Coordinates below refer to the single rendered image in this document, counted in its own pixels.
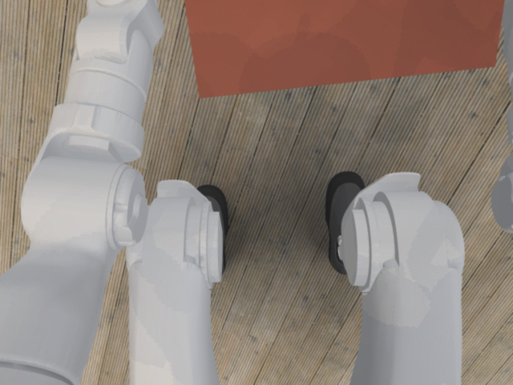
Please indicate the robot left thigh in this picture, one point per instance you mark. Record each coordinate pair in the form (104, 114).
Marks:
(170, 337)

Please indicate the left robot forearm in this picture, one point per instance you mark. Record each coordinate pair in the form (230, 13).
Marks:
(100, 117)

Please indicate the left robot upper arm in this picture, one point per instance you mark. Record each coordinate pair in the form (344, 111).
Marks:
(78, 215)

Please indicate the carton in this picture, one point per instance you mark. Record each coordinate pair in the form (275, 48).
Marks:
(246, 46)

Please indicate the robot left foot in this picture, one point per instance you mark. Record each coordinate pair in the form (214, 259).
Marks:
(219, 204)

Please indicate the right robot upper arm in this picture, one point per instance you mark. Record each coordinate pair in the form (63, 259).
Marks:
(502, 196)

